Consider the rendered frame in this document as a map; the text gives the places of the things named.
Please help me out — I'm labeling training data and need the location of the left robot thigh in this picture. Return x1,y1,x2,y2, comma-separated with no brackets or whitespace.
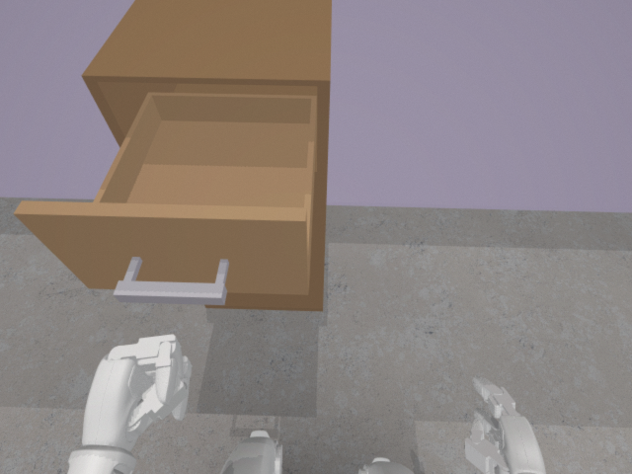
220,436,282,474

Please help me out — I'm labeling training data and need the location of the drawer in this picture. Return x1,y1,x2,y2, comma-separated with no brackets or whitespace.
13,92,317,295

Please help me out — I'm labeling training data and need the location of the handle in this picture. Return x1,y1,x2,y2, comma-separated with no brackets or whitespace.
113,257,229,305

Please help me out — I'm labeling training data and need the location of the left robot hand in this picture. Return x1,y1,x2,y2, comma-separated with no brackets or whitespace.
82,334,193,452

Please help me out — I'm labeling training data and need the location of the right robot hand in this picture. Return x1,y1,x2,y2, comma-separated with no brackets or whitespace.
465,375,546,474

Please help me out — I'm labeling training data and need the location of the cabinet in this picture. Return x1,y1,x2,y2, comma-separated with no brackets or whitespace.
81,0,332,311

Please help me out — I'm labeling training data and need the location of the left robot forearm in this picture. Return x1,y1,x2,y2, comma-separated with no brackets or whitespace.
67,445,136,474

